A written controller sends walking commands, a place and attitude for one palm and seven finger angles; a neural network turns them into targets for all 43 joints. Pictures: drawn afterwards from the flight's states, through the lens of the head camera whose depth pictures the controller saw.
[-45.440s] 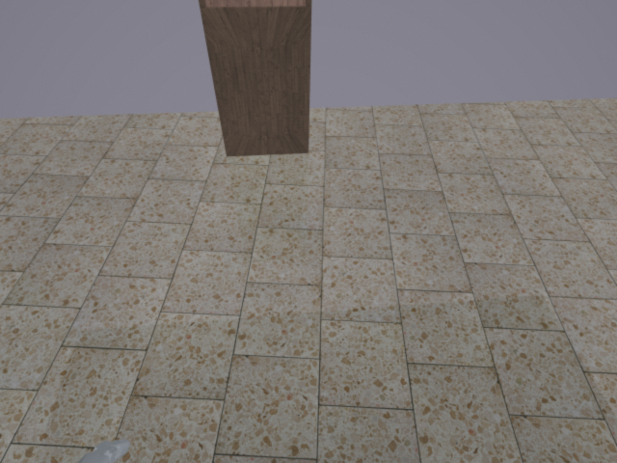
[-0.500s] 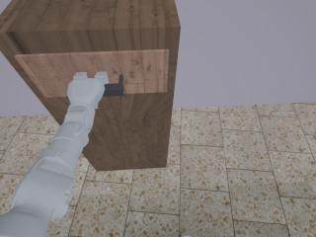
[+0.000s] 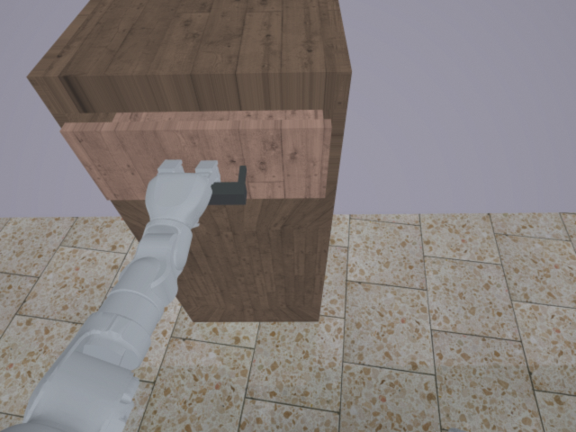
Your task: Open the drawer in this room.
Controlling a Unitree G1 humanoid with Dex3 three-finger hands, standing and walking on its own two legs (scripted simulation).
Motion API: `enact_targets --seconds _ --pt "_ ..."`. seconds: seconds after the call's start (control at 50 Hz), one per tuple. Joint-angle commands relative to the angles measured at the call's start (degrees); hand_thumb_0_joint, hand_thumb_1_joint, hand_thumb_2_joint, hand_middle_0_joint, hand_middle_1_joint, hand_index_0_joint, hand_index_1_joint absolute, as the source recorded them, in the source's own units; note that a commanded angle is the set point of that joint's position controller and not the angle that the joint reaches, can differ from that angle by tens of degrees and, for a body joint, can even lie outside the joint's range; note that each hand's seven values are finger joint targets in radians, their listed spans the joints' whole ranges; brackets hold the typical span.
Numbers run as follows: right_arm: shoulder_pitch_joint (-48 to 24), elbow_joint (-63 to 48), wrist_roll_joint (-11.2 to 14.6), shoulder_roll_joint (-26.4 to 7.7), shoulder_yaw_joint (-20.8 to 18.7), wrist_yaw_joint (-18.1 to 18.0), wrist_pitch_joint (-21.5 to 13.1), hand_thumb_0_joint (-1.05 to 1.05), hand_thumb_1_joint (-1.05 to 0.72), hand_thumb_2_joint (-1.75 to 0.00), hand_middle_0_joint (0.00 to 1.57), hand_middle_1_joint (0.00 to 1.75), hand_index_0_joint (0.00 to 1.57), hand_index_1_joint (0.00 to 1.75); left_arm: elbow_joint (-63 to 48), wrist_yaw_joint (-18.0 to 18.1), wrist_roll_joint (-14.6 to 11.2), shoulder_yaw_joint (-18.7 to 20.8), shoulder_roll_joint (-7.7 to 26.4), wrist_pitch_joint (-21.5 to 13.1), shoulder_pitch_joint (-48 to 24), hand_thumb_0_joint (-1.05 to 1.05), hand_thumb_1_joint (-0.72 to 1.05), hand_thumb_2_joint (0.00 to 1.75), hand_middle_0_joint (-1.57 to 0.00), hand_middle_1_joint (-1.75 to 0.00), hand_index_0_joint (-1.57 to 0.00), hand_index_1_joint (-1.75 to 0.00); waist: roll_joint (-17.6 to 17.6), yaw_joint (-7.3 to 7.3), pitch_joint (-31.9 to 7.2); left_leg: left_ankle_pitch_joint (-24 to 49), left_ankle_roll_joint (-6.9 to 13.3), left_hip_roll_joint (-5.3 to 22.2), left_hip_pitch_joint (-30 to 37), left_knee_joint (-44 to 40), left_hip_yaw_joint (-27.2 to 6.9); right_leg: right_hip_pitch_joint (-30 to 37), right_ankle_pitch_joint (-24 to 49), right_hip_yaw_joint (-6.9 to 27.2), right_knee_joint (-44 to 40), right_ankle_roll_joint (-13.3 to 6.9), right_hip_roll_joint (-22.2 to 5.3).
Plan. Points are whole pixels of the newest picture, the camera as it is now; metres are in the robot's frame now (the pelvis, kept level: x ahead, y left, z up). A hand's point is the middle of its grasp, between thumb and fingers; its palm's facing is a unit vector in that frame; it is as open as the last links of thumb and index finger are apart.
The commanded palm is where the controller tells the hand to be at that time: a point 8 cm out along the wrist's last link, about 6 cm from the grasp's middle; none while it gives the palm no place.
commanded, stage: pull the drawer open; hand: left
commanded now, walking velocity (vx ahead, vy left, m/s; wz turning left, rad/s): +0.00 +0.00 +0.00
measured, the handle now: (203, 182) +0.47 +0.16 +0.06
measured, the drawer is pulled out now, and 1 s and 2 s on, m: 0.04 0.19 0.29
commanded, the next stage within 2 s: open the thumb to release the handle in 1.80 s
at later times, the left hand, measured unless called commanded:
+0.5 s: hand (188, 228) +0.40 +0.17 +0.04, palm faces +0.02 -0.06 -1.00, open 5.7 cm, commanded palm +0.34 +0.18 +0.09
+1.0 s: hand (172, 312) +0.27 +0.17 +0.04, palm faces +0.06 -0.12 -0.99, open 5.9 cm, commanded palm +0.22 +0.18 +0.09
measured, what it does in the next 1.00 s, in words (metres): stands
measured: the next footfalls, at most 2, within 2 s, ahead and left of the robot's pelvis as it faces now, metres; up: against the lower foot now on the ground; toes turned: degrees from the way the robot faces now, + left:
none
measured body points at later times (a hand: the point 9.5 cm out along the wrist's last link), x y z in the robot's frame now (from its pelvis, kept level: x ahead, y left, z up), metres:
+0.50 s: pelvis -0.01 -0.01 +0.00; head +0.04 -0.03 +0.45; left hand +0.39 +0.17 +0.09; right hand +0.07 -0.27 -0.13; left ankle -0.05 +0.07 -0.72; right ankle -0.01 -0.10 -0.72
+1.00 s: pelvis +0.00 -0.01 +0.00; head +0.01 -0.04 +0.45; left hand +0.26 +0.17 +0.09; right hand +0.23 -0.21 -0.08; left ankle -0.05 +0.07 -0.72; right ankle -0.01 -0.10 -0.72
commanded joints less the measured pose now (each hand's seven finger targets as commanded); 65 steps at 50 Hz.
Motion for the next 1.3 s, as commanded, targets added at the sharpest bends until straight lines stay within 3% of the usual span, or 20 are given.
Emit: enact_targets --seconds 0.0,0.06,0.14,0.2,0.24,0.32,0.36,0.42,0.48,0.54,0.6,0.66,0.82,0.84,0.88,0.94,1.04,1.14,1.2,1.28 --pt "2.0 -4.8 -0.3 -7.1 -2.4 -1.5 -1.3 0.00 -0.90 -0.90 0.20 0.30 0.20 0.30 -5.1 1.4 0.6 3.8 9.4 0.9 -27.0 0.00 0.90 0.90 -0.40 -1.35 -0.40 -1.35 -2.7 -2.28 -18.1 28.8 -2.9 2.6 9.8 -2.7 -1.3 9.1 18.9 0.4 -1.9 -1.3 -0.3" --pt "1.7 -4.9 -0.4 -7.1 -2.3 -1.7 -1.2 0.00 -0.90 -0.90 0.20 0.30 0.20 0.30 -3.8 1.2 0.4 3.1 8.7 0.4 -28.6 0.00 0.90 0.90 -0.40 -1.35 -0.40 -1.35 -1.8 -2.42 -18.9 27.5 -2.9 2.4 9.5 -2.5 -1.2 8.9 18.2 0.5 -1.7 -1.3 -0.5" --pt "1.8 -5.1 -0.6 -7.3 -2.1 -2.3 -1.5 0.00 -0.90 -0.90 0.20 0.30 0.20 0.30 -1.7 1.2 0.0 4.9 10.5 -0.9 -29.1 0.00 0.90 0.90 -0.40 -1.35 -0.40 -1.35 -5.3 -2.52 -19.1 25.3 -2.3 2.2 7.0 -2.4 -1.0 10.6 18.7 0.9 -1.8 -1.1 -0.7" --pt "1.7 -5.6 -0.4 -7.0 -2.0 -2.3 -1.9 0.00 -0.90 -0.90 0.20 0.30 0.20 0.30 -1.4 1.1 -0.3 4.3 9.4 -2.0 -28.0 0.00 0.90 0.90 -0.40 -1.35 -0.40 -1.35 -5.1 -2.17 -18.7 23.8 -2.2 2.1 6.2 -2.6 -0.9 10.6 17.9 1.0 -1.8 -1.0 -0.8" --pt "1.2 -6.5 -0.5 -7.2 -2.1 -2.0 -1.9 0.00 -0.90 -0.90 0.20 0.30 0.20 0.30 -2.4 1.1 -0.7 6.3 10.6 -2.7 -22.2 0.00 0.90 0.90 -0.40 -1.35 -0.40 -1.35 -5.1 -0.37 -20.8 25.0 -2.1 2.1 6.3 -2.8 -0.7 13.2 19.2 1.4 -1.8 -1.3 -0.7" --pt "-0.2 -8.3 0.0 -6.8 -2.1 -1.3 -2.1 0.00 -0.90 -0.90 0.20 0.30 0.20 0.30 -7.0 0.1 -2.0 4.4 7.1 -3.0 -13.2 0.00 0.90 0.90 -0.40 -1.35 -0.40 -1.35 -4.4 0.97 -19.4 25.0 -2.0 2.3 6.0 -3.5 -0.2 14.5 19.3 1.6 -2.4 -1.2 -0.8" --pt "-1.0 -8.9 0.2 -7.2 -2.0 -1.3 -1.8 0.00 -0.90 -0.90 0.20 0.30 0.20 0.30 -10.1 0.0 -2.2 7.4 10.7 -2.8 -7.9 0.00 0.90 0.90 -0.40 -1.35 -0.40 -1.35 -5.1 2.15 -20.3 25.5 -1.9 2.3 5.3 -4.0 0.0 17.4 21.1 2.3 -2.4 -1.2 -0.9" --pt "-2.5 -9.9 0.8 -7.0 -2.0 -0.8 -2.0 0.00 -0.90 -0.90 0.20 0.30 0.20 0.30 -15.7 -0.4 -3.1 4.7 6.8 -1.9 -1.1 0.00 0.90 0.90 -0.40 -1.35 -0.40 -1.35 -6.2 2.14 -17.0 25.8 -1.9 2.4 5.4 -5.0 0.1 17.6 21.3 2.0 -3.2 -1.1 -0.8" --pt "-4.0 -10.6 0.8 -7.1 -2.2 -0.2 -2.2 0.00 -0.90 -0.90 0.20 0.30 0.20 0.30 -23.9 -0.5 -3.6 5.5 7.3 -1.1 5.8 0.00 0.90 0.90 -0.40 -1.35 -0.40 -1.35 -4.6 3.03 -17.8 31.0 -2.1 2.9 8.2 -5.2 -0.3 18.5 23.8 2.4 -3.1 -1.1 -0.8" --pt "-5.4 -10.8 0.9 -7.4 -2.1 0.2 -2.3 0.00 -0.90 -0.90 0.20 0.30 0.20 0.30 -29.5 -0.7 -4.0 6.7 8.0 0.5 12.3 0.00 0.90 0.90 -0.40 -1.35 -0.40 -1.35 -6.1 3.40 -17.0 32.8 -2.4 3.1 8.8 -5.5 -0.6 19.9 25.4 2.7 -3.3 -1.0 -0.8" --pt "-7.2 -11.2 1.0 -6.8 -1.9 0.6 -2.7 0.00 -0.90 -0.90 0.20 0.30 0.20 0.30 -35.4 -0.5 -3.3 4.1 5.4 2.1 15.4 0.00 0.90 0.90 -0.40 -1.35 -0.40 -1.35 -4.5 2.99 -14.3 34.2 -2.9 3.6 11.1 -5.6 -1.1 17.0 23.7 2.0 -3.2 -0.9 -0.6" --pt "-8.9 -11.8 0.7 -6.4 -1.7 1.1 -3.1 0.00 -0.90 -0.90 0.20 0.30 0.20 0.30 -41.6 -0.3 -3.1 4.2 5.3 3.3 20.9 0.00 0.90 0.90 -0.40 -1.35 -0.40 -1.35 -3.3 3.92 -15.6 37.7 -3.4 3.9 13.9 -5.3 -1.5 17.5 24.5 2.0 -2.8 -1.0 -0.7" --pt "-13.5 -12.2 0.0 -5.0 -0.1 1.2 -3.6 0.00 -0.90 -0.90 0.20 0.30 0.20 0.30 -46.9 -0.4 -1.3 3.6 5.1 4.2 27.0 0.00 0.90 0.90 -0.40 -1.35 -0.40 -1.35 -6.0 4.47 -9.5 29.4 -3.6 2.8 12.2 -5.9 -1.3 16.5 19.8 2.3 -3.3 -1.1 -0.4" --pt "-14.1 -12.5 0.0 -5.1 0.1 1.0 -3.6 0.00 -0.90 -0.90 0.20 0.30 0.20 0.30 -48.0 -0.3 -1.6 5.3 6.8 3.9 28.9 0.00 0.90 0.90 -0.40 -1.35 -0.40 -1.35 -5.6 5.18 -9.9 28.7 -3.6 2.5 12.1 -6.0 -1.2 17.7 20.2 2.8 -3.4 -1.3 -0.3" --pt "-15.0 -12.7 -0.2 -4.3 0.5 1.0 -3.8 0.00 -0.90 -0.90 0.20 0.30 0.20 0.30 -48.7 -0.5 -1.1 3.2 4.6 3.8 29.6 0.00 0.90 0.90 -0.40 -1.35 -0.40 -1.35 -5.0 5.12 -8.7 27.3 -3.6 2.2 12.0 -6.0 -1.1 17.0 19.4 2.7 -3.2 -1.3 -0.4" --pt "-15.7 -13.0 -0.4 -4.1 0.7 1.3 -3.9 0.00 -0.90 -0.90 0.20 0.30 0.20 0.30 -52.2 -0.6 -0.8 3.6 4.9 3.3 32.8 0.00 0.90 0.90 -0.40 -1.35 -0.40 -1.35 -3.0 5.68 -9.4 29.4 -3.9 2.3 13.7 -5.6 -1.4 16.8 19.9 2.8 -3.0 -1.5 -0.1" --pt "-17.1 -13.5 -0.8 -3.7 1.4 1.5 -4.1 0.00 -0.90 -0.90 0.20 0.30 0.20 0.30 -55.2 -0.8 -0.6 3.9 5.2 2.8 36.3 0.00 0.90 0.90 -0.40 -1.35 -0.40 -1.35 -3.8 5.94 -6.9 24.1 -3.6 2.1 11.9 -6.0 -1.3 16.5 16.6 3.6 -3.5 -1.6 0.1" --pt "-18.1 -14.6 -0.9 -3.3 1.9 1.8 -4.6 0.00 -0.90 -0.90 0.20 0.30 0.20 0.30 -59.7 -0.6 -1.6 5.9 6.3 1.6 46.8 0.00 0.90 0.90 -0.40 -1.35 -0.40 -1.35 -3.9 7.27 -7.8 22.9 -3.3 1.8 10.5 -6.0 -1.2 19.4 17.8 5.1 -3.1 -1.6 0.0" --pt "-18.4 -14.9 -1.2 -3.0 1.9 2.1 -5.0 0.00 -0.90 -0.90 0.20 0.30 0.20 0.30 -62.1 -0.3 -1.7 5.5 5.7 1.0 50.5 0.00 0.90 0.90 -0.40 -1.35 -0.40 -1.35 -4.9 7.15 -5.7 20.6 -3.1 1.9 8.8 -6.0 -1.0 18.6 16.4 5.5 -3.1 -1.4 -0.3" --pt "-18.5 -15.7 -1.2 -3.1 1.8 2.9 -5.4 0.00 -0.90 -0.90 0.20 0.30 0.20 0.30 -67.1 0.4 -2.4 6.4 6.0 -0.2 59.8 0.00 0.90 0.90 -0.40 -1.35 -0.40 -1.35 -3.8 7.77 -6.4 21.9 -3.1 2.0 8.3 -5.2 -0.9 19.2 18.3 6.4 -2.2 -1.4 -0.6"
